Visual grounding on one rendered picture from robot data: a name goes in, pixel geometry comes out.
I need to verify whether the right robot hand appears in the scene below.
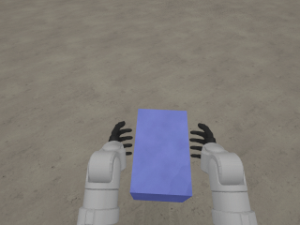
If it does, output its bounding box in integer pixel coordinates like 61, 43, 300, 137
189, 123, 216, 158

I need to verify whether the robot right forearm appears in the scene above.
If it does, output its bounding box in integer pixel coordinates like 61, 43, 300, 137
201, 142, 258, 225

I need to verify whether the robot left forearm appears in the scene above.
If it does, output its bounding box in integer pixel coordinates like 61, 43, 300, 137
77, 141, 127, 225

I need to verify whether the carton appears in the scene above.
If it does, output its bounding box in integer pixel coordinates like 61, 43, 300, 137
129, 109, 193, 203

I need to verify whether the left robot hand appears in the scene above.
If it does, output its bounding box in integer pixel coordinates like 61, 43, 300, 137
108, 121, 133, 156

